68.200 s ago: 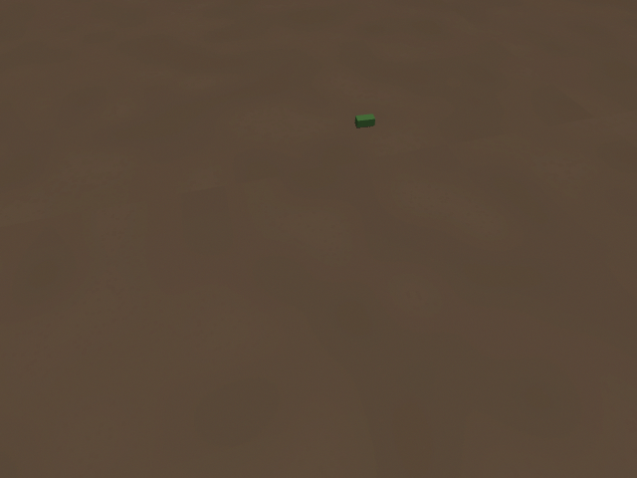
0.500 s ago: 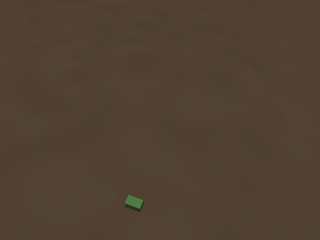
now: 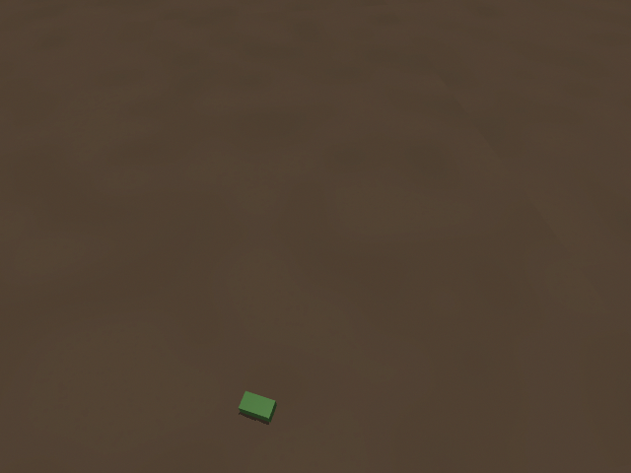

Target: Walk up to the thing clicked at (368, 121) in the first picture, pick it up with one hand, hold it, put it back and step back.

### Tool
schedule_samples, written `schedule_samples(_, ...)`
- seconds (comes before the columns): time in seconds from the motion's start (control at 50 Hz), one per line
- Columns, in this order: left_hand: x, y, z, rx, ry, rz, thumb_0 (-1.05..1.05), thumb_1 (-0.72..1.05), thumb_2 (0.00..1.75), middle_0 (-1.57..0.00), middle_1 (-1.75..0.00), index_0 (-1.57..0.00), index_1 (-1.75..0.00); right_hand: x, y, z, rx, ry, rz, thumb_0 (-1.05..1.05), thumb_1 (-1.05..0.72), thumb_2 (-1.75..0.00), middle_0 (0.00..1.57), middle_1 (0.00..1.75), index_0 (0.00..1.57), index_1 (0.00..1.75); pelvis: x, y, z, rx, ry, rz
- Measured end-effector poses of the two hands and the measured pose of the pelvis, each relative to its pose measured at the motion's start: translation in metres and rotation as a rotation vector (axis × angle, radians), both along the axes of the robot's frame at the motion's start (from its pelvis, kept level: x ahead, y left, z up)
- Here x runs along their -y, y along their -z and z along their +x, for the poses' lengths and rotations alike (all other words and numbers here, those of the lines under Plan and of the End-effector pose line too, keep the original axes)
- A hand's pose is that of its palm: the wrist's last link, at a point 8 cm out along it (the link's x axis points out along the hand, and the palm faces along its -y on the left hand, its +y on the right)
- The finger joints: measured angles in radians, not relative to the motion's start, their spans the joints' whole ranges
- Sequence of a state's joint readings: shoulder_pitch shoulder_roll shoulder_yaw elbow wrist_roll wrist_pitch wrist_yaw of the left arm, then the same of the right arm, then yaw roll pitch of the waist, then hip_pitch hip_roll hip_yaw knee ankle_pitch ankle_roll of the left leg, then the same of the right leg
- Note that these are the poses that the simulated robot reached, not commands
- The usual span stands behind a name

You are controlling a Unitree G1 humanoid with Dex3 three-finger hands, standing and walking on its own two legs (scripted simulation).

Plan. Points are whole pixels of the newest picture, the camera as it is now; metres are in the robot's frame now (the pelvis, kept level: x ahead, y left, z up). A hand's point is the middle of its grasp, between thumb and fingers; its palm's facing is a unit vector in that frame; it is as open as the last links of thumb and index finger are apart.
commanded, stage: stand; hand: left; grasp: from above
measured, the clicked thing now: (257, 406) +0.42 +0.22 -0.76
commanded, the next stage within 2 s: step back in 0.94 s
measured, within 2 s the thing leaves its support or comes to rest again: neither
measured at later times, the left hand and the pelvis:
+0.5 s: hand out of the picture +0.04 +0.21 -0.17, palm faces +0.01 -0.97 -0.26, open 7.4 cm; pelvis +0.00 +0.01 +0.00, yaw -1 degrees
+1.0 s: hand out of the picture +0.07 +0.24 -0.16, palm faces +0.00 -0.95 -0.31, open 7.4 cm; pelvis +0.00 +0.00 +0.00, yaw -1 degrees
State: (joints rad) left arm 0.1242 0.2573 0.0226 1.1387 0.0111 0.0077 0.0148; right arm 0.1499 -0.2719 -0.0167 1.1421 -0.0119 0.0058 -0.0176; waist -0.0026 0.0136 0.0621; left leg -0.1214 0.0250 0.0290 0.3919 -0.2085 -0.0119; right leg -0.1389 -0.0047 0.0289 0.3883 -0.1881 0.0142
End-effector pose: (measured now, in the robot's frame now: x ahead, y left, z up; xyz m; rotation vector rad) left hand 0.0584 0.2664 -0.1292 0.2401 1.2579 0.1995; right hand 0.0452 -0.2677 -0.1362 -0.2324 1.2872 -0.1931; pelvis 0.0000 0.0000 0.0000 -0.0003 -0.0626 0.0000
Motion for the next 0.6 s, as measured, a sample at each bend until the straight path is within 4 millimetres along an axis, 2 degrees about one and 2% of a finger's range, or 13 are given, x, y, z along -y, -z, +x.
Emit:
schedule_samples(0.28,0.008,0.007,-0.013,-0.039,-0.005,-0.031,0.0,0.9,0.9,-0.21,-0.3,-0.2,-0.3,-0.015,0.003,-0.008,-0.022,0.018,0.022,0.0,-0.9,-0.9,0.21,0.3,0.2,0.3,-0.004,0.0,0.0,-0.005,0.007,0.0)
schedule_samples(0.6,0.001,0.006,-0.025,-0.046,-0.005,-0.017,0.0,0.9,0.9,-0.21,-0.3,-0.2,-0.3,-0.013,0.004,-0.021,-0.025,0.032,0.018,0.0,-0.9,-0.9,0.21,0.3,0.2,0.3,-0.006,0.001,-0.005,-0.003,0.009,0.004)
